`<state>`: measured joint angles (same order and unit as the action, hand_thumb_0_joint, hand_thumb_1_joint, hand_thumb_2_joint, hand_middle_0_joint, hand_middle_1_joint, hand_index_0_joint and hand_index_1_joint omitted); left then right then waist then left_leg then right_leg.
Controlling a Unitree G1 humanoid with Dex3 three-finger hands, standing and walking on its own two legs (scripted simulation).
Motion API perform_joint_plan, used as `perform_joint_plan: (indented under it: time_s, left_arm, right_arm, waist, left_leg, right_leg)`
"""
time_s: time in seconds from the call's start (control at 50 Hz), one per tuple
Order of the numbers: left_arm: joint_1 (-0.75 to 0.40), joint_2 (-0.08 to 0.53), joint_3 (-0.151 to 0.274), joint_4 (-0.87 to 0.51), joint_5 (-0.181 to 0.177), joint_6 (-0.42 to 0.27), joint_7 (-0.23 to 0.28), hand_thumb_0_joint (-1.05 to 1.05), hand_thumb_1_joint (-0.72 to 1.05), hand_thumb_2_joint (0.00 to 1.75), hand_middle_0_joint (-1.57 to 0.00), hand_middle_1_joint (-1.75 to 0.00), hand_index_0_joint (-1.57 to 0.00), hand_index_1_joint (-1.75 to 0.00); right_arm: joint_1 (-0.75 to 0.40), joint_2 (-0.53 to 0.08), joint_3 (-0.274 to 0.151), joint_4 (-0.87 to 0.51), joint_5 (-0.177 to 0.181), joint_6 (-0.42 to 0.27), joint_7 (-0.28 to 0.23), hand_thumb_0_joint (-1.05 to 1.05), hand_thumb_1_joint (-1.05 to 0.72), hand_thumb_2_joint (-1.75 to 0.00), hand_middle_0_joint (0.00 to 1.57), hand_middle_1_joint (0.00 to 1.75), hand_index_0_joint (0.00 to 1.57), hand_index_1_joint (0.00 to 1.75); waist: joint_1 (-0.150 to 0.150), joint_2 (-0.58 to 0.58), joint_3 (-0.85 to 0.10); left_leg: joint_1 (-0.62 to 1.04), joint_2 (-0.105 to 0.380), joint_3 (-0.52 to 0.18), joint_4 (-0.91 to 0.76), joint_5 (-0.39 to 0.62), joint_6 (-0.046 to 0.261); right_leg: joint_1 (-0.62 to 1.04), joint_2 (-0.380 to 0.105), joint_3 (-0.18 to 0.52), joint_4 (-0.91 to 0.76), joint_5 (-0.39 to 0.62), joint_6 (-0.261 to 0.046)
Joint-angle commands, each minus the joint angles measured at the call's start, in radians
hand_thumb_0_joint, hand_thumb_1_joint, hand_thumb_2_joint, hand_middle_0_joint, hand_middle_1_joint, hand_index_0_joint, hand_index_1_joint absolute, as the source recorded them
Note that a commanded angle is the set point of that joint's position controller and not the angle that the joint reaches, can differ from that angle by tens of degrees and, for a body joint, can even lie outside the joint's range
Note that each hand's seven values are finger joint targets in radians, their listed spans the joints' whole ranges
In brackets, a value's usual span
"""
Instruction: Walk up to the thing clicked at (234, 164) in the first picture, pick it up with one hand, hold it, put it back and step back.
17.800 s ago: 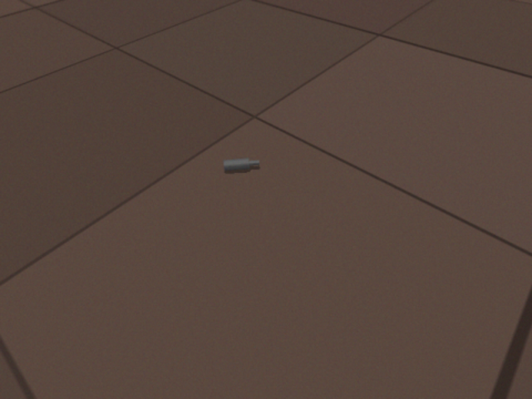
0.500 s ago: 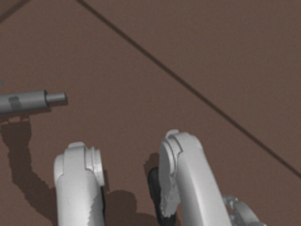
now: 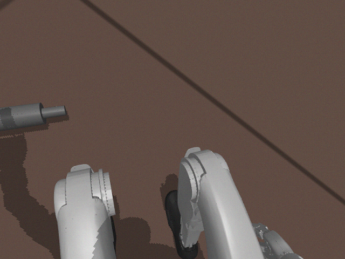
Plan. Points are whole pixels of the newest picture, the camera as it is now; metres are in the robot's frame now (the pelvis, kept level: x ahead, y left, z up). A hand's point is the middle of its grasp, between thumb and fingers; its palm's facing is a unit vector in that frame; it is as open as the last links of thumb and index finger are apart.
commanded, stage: rise first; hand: left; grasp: from above
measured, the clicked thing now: (25, 115) +0.46 +0.33 -0.29
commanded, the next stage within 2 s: approach in 1.40 s
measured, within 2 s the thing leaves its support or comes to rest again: neither
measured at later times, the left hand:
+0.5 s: hand out of the picture +0.41 +0.39 -0.18, palm faces -0.44 -0.11 -0.89, open 14.0 cm
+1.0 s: hand out of the picture +0.41 +0.39 -0.17, palm faces -0.45 -0.10 -0.89, open 13.7 cm
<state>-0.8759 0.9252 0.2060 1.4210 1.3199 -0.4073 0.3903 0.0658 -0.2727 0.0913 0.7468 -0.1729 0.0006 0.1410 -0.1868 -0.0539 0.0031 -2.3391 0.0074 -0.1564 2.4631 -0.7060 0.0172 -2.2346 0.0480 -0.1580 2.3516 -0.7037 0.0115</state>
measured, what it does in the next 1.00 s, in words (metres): stands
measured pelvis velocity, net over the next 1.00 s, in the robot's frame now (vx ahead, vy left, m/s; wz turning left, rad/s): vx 0.00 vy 0.00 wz -0.01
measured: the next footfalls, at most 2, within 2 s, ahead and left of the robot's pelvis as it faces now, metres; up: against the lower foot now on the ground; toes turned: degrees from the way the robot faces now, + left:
none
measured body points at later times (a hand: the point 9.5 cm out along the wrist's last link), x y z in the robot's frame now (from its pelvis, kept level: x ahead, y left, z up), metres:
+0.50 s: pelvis +0.00 +0.00 -0.01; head +0.24 +0.11 +0.35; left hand +0.43 +0.39 -0.13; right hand +0.08 -0.27 -0.10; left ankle +0.07 +0.12 -0.29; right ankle +0.10 -0.11 -0.29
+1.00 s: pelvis +0.00 +0.00 +0.00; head +0.24 +0.11 +0.36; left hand +0.43 +0.39 -0.12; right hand +0.09 -0.27 -0.10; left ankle +0.07 +0.12 -0.29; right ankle +0.10 -0.11 -0.29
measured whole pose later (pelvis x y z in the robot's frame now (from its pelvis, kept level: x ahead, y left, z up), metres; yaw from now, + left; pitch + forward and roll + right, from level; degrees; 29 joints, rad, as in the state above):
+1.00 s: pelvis +0.00 +0.00 +0.00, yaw -1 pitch +31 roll -12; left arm -0.90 0.97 0.19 1.42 1.32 -0.40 0.36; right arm 0.08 -0.28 0.13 0.73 -0.16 -0.01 0.15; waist -0.20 -0.05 0.01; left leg -2.34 0.00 -0.17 2.47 -0.69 0.02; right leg -2.23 0.05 -0.17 2.35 -0.69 0.02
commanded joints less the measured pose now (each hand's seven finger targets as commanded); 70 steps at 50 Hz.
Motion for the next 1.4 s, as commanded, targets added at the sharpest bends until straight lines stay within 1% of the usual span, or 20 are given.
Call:
perform_joint_plan:
  time_s: [0.0,0.22,0.32,0.42,0.44,0.5,0.54,0.6,0.66,0.7,0.86,0.92,0.98,1.08,1.12,1.2,1.22,1.26,1.32,1.38]
  left_arm:
    - [-0.243,0.315,0.039,-0.112,-0.012,0.001,0.047,0.00,-0.56,1.03,-0.09,-0.98,-0.07,-1.00]
    - [-0.261,0.335,0.041,-0.094,-0.011,0.011,0.056,0.00,-0.55,1.02,-0.10,-0.97,-0.08,-0.99]
    - [-0.270,0.347,0.040,-0.107,-0.011,0.012,0.054,0.00,-0.54,1.01,-0.11,-0.97,-0.09,-0.99]
    - [-0.254,0.367,0.053,-0.123,-0.024,0.012,0.053,0.00,-0.50,0.98,-0.14,-0.95,-0.12,-0.96]
    - [-0.238,0.363,0.053,-0.122,-0.021,0.014,0.049,0.00,-0.51,0.98,-0.14,-0.94,-0.12,-0.96]
    - [-0.265,0.354,0.037,-0.119,-0.019,0.015,0.039,0.00,-0.49,0.96,-0.14,-0.95,-0.13,-0.96]
    - [-0.245,0.360,0.049,-0.120,-0.028,0.022,0.037,0.00,-0.50,0.97,-0.14,-0.95,-0.13,-0.96]
    - [-0.242,0.331,0.020,-0.115,-0.024,0.022,0.026,0.00,-0.50,0.98,-0.14,-0.96,-0.12,-0.97]
    - [-0.254,0.349,0.038,-0.134,-0.033,0.019,0.020,0.00,-0.48,0.96,-0.16,-0.94,-0.14,-0.95]
    - [-0.257,0.332,0.025,-0.141,-0.027,0.017,0.012,0.00,-0.49,0.97,-0.15,-0.95,-0.13,-0.96]
    - [-0.260,0.348,0.042,-0.147,-0.031,0.005,0.011,0.00,-0.48,0.96,-0.17,-0.93,-0.15,-0.95]
    - [-0.253,0.333,0.021,-0.117,-0.026,0.008,0.006,0.00,-0.48,0.96,-0.15,-0.95,-0.14,-0.96]
    - [-0.252,0.342,0.023,-0.112,-0.025,0.006,0.003,0.00,-0.47,0.96,-0.16,-0.95,-0.15,-0.96]
    - [-0.285,0.375,0.042,-0.149,-0.021,-0.002,0.007,0.00,-0.48,0.97,-0.16,-0.95,-0.14,-0.97]
    - [-0.276,0.347,0.025,-0.119,-0.019,0.003,0.006,0.00,-0.49,0.97,-0.15,-0.96,-0.14,-0.97]
    - [-0.274,0.354,0.021,-0.124,-0.007,0.005,0.008,0.00,-0.47,0.96,-0.16,-0.95,-0.15,-0.96]
    - [-0.267,0.357,0.034,-0.131,-0.010,0.008,0.010,0.00,-0.48,0.96,-0.16,-0.94,-0.15,-0.96]
    - [-0.277,0.334,0.017,-0.131,-0.017,0.012,0.005,0.00,-0.48,0.97,-0.16,-0.94,-0.15,-0.96]
    - [-0.277,0.375,0.037,-0.165,-0.021,0.012,0.004,0.00,-0.46,0.95,-0.18,-0.93,-0.16,-0.94]
    - [-0.274,0.360,0.038,-0.173,-0.027,0.012,-0.001,0.00,-0.46,0.94,-0.18,-0.93,-0.17,-0.94]
  right_arm:
    - [0.197,-0.261,-0.079,-0.008,0.000,0.001,-0.010,0.00,-0.90,-0.90,0.20,0.30,0.20,0.30]
    - [0.194,-0.275,-0.068,-0.015,0.002,-0.013,-0.007,0.00,-0.90,-0.90,0.20,0.30,0.20,0.30]
    - [0.207,-0.279,-0.061,-0.014,-0.002,-0.017,-0.002,0.00,-0.90,-0.90,0.20,0.30,0.20,0.30]
    - [0.202,-0.276,-0.060,-0.020,0.002,-0.022,-0.003,0.00,-0.90,-0.90,0.20,0.30,0.20,0.30]
    - [0.203,-0.274,-0.059,-0.019,0.000,-0.019,-0.003,0.00,-0.90,-0.90,0.20,0.30,0.20,0.30]
    - [0.210,-0.274,-0.058,-0.016,0.002,-0.021,-0.002,0.00,-0.90,-0.90,0.20,0.30,0.20,0.30]
    - [0.212,-0.276,-0.061,-0.019,0.006,-0.024,-0.003,0.00,-0.90,-0.90,0.20,0.30,0.20,0.30]
    - [0.206,-0.276,-0.060,-0.019,0.007,-0.023,-0.001,0.00,-0.90,-0.90,0.20,0.30,0.20,0.30]
    - [0.210,-0.282,-0.063,-0.024,0.010,-0.020,0.000,0.00,-0.90,-0.90,0.20,0.30,0.20,0.30]
    - [0.211,-0.276,-0.061,-0.026,0.007,-0.018,0.001,0.00,-0.90,-0.90,0.20,0.30,0.20,0.30]
    - [0.214,-0.273,-0.055,-0.026,0.009,-0.012,0.001,0.00,-0.91,-0.90,0.20,0.30,0.20,0.30]
    - [0.216,-0.270,-0.053,-0.026,0.009,-0.011,0.001,0.00,-0.91,-0.90,0.20,0.30,0.20,0.30]
    - [0.209,-0.270,-0.050,-0.027,0.009,-0.009,-0.001,0.00,-0.90,-0.90,0.20,0.30,0.20,0.30]
    - [0.204,-0.277,-0.050,-0.031,0.009,-0.009,-0.004,0.00,-0.90,-0.90,0.20,0.30,0.20,0.30]
    - [0.209,-0.278,-0.051,-0.029,0.010,-0.012,-0.003,0.00,-0.90,-0.90,0.20,0.30,0.20,0.30]
    - [0.208,-0.277,-0.051,-0.027,0.011,-0.011,-0.003,0.00,-0.90,-0.90,0.20,0.30,0.20,0.30]
    - [0.211,-0.280,-0.055,-0.027,0.011,-0.011,-0.003,0.00,-0.90,-0.90,0.20,0.30,0.20,0.30]
    - [0.218,-0.279,-0.053,-0.027,0.010,-0.013,0.000,0.00,-0.90,-0.90,0.20,0.30,0.20,0.30]
    - [0.216,-0.282,-0.055,-0.033,0.013,-0.013,-0.001,0.00,-0.90,-0.90,0.20,0.30,0.20,0.30]
    - [0.217,-0.279,-0.059,-0.034,0.012,-0.010,0.003,0.00,-0.90,-0.90,0.20,0.30,0.20,0.30]
  waist:
    - [0.001,0.348,-0.664]
    - [-0.010,0.393,-0.646]
    - [-0.018,0.400,-0.653]
    - [-0.006,0.395,-0.662]
    - [0.000,0.389,-0.676]
    - [-0.019,0.381,-0.660]
    - [-0.009,0.383,-0.652]
    - [-0.013,0.404,-0.634]
    - [-0.011,0.396,-0.643]
    - [-0.011,0.395,-0.648]
    - [-0.007,0.381,-0.661]
    - [-0.020,0.357,-0.650]
    - [-0.015,0.342,-0.641]
    - [-0.004,0.387,-0.664]
    - [-0.018,0.388,-0.632]
    - [-0.015,0.418,-0.648]
    - [-0.012,0.402,-0.646]
    - [-0.026,0.397,-0.633]
    - [-0.006,0.434,-0.676]
    - [-0.010,0.423,-0.674]
  left_leg:
    - [0.560,-0.003,0.054,-0.251,0.215,0.018]
    - [0.581,0.004,0.034,-0.263,0.201,0.010]
    - [0.592,0.004,0.033,-0.251,0.244,0.010]
    - [0.553,0.002,0.048,-0.242,0.219,0.014]
    - [0.569,0.001,0.050,-0.240,0.233,0.016]
    - [0.552,0.002,0.049,-0.238,0.223,0.016]
    - [0.572,0.004,0.041,-0.246,0.224,0.014]
    - [0.576,0.005,0.032,-0.263,0.214,0.008]
    - [0.573,0.004,0.025,-0.266,0.213,0.007]
    - [0.576,0.004,0.032,-0.263,0.214,0.009]
    - [0.559,-0.002,0.047,-0.254,0.234,0.014]
    - [0.551,-0.001,0.048,-0.242,0.235,0.018]
    - [0.528,-0.001,0.051,-0.244,0.212,0.020]
    - [0.557,0.000,0.043,-0.262,0.192,0.014]
    - [0.568,0.001,0.026,-0.277,0.178,0.008]
    - [0.583,0.001,0.034,-0.271,0.207,0.007]
    - [0.580,0.000,0.030,-0.272,0.216,0.008]
    - [0.584,0.000,0.030,-0.267,0.232,0.009]
    - [0.616,0.001,0.033,-0.265,0.265,0.009]
    - [0.597,0.001,0.031,-0.271,0.247,0.007]
  right_leg:
    - [0.255,0.030,-0.025,-0.216,0.214,-0.045]
    - [0.214,0.029,-0.040,-0.197,0.197,-0.044]
    - [0.232,0.029,-0.041,-0.187,0.232,-0.041]
    - [0.258,0.031,-0.034,-0.197,0.225,-0.043]
    - [0.264,0.032,-0.034,-0.203,0.232,-0.042]
    - [0.262,0.033,-0.032,-0.208,0.228,-0.044]
    - [0.244,0.031,-0.035,-0.204,0.222,-0.045]
    - [0.226,0.030,-0.041,-0.197,0.215,-0.046]
    - [0.231,0.028,-0.044,-0.194,0.214,-0.045]
    - [0.240,0.030,-0.042,-0.202,0.216,-0.045]
    - [0.276,0.030,-0.034,-0.215,0.234,-0.043]
    - [0.273,0.033,-0.032,-0.223,0.239,-0.043]
    - [0.280,0.035,-0.032,-0.231,0.221,-0.041]
    - [0.265,0.034,-0.039,-0.223,0.198,-0.045]
    - [0.229,0.029,-0.043,-0.208,0.187,-0.047]
    - [0.236,0.030,-0.041,-0.207,0.211,-0.046]
    - [0.230,0.028,-0.044,-0.203,0.213,-0.045]
    - [0.227,0.027,-0.043,-0.206,0.226,-0.047]
    - [0.246,0.025,-0.038,-0.203,0.252,-0.044]
    - [0.252,0.026,-0.039,-0.204,0.242,-0.045]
